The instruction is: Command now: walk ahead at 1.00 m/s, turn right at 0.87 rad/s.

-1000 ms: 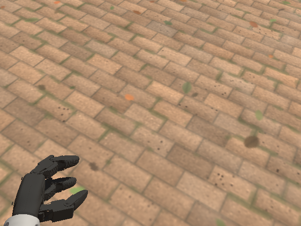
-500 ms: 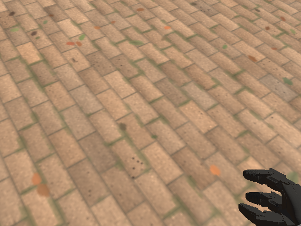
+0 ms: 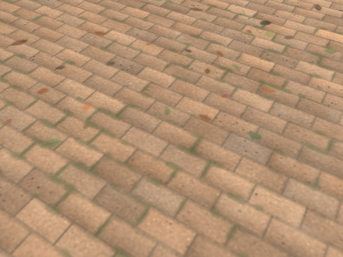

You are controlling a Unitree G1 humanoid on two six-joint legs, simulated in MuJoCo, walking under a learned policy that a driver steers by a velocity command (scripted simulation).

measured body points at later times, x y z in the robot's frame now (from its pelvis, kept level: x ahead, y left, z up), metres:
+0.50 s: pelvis +0.35 +0.07 +0.03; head +0.41 +0.04 +0.47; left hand +0.61 +0.28 -0.07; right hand +0.41 -0.24 -0.07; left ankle +0.53 +0.13 -0.69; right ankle +0.23 +0.00 -0.57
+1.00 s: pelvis +0.42 +0.02 +0.05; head +0.39 -0.02 +0.50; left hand +0.63 +0.19 -0.04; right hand +0.36 -0.33 -0.01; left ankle +0.65 +0.02 -0.63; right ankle +0.27 +0.04 -0.69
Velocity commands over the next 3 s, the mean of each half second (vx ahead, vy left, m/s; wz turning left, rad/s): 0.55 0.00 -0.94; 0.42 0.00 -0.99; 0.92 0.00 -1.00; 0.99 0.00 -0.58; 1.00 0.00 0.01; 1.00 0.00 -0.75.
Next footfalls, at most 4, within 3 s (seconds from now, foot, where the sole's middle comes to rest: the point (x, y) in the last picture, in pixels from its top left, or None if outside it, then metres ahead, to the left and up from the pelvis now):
0.34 left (154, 239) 0.57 0.11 -0.73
0.76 right None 0.30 0.01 -0.73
1.14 left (197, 218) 0.66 -0.06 -0.73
1.58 right None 0.48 -0.52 -0.73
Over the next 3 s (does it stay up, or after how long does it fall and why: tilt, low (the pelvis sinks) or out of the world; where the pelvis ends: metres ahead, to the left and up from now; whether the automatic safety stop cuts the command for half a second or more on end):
stays up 0.23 -1.66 0.01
